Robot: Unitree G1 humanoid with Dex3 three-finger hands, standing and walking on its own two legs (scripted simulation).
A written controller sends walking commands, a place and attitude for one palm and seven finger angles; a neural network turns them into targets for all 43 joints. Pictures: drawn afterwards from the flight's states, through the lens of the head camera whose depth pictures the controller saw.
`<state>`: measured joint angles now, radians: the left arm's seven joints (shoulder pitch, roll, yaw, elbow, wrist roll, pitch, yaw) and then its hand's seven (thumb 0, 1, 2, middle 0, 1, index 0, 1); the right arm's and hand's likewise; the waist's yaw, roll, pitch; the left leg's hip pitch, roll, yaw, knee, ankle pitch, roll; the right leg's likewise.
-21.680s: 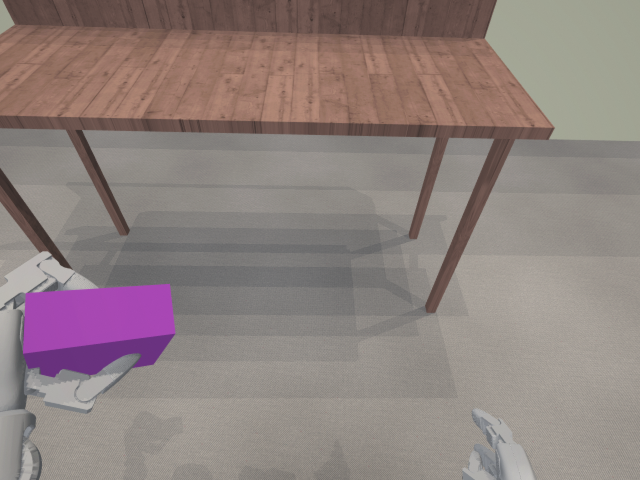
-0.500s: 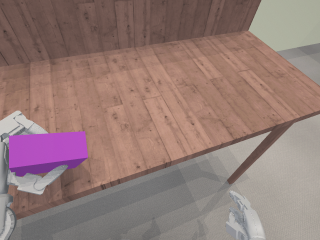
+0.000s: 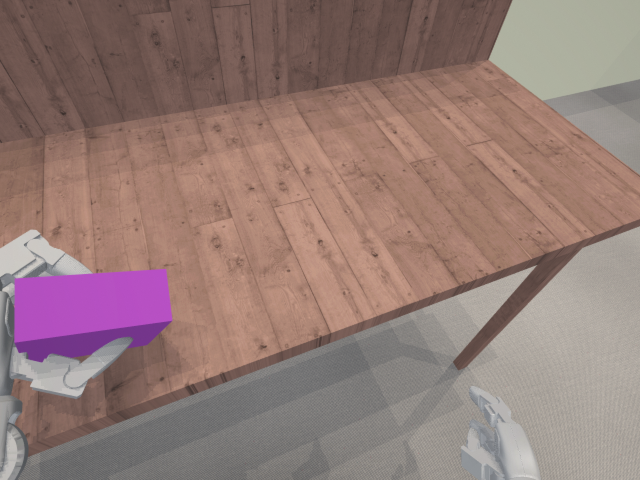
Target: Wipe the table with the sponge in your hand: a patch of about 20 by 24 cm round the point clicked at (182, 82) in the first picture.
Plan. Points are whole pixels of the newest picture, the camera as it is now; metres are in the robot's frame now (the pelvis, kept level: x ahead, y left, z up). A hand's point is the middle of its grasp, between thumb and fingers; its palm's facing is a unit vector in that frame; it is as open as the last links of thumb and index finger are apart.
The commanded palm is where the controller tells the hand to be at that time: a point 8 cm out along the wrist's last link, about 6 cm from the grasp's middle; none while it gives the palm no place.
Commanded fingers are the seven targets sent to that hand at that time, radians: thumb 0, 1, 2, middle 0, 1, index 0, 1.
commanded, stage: come to a stop and stand still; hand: left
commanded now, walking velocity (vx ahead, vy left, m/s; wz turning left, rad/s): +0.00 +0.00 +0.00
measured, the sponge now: (114, 315) +0.23 +0.22 +0.13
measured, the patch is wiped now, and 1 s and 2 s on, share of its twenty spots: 0.00 0.00 0.00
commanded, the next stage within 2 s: look again from close up in 0.82 s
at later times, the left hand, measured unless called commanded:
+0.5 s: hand (34, 347) +0.19 +0.26 +0.15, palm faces +0.42 -0.83 -0.37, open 9.1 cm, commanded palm +0.13 +0.28 +0.18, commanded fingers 0.00 0.10 1.30 -1.20 -1.60 -1.20 -1.60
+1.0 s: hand (49, 331) +0.20 +0.26 +0.15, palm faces +0.39 -0.84 -0.37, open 9.1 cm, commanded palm +0.14 +0.29 +0.18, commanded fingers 0.00 0.10 1.30 -1.20 -1.60 -1.20 -1.60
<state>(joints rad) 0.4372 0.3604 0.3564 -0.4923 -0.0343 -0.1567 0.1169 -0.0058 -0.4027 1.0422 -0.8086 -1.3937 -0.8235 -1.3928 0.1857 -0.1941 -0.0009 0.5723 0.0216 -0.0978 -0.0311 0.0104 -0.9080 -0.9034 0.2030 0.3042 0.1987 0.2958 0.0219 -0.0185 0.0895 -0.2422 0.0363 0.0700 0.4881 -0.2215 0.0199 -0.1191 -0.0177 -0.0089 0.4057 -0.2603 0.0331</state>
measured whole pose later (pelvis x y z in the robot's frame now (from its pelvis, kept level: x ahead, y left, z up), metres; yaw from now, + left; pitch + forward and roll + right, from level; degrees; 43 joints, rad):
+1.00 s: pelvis -0.02 +0.01 +0.00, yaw +0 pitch -2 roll -2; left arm 0.40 0.35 0.36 -0.47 -0.02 -0.19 0.10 -0.01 -0.41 1.05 -0.81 -1.40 -0.82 -1.39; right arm 0.19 -0.19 0.01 0.58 0.01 -0.14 -0.02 0.01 -0.91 -0.90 0.20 0.30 0.20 0.30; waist 0.04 -0.02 0.09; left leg -0.25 0.03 0.08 0.49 -0.20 0.03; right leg -0.13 -0.02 0.00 0.41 -0.24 0.04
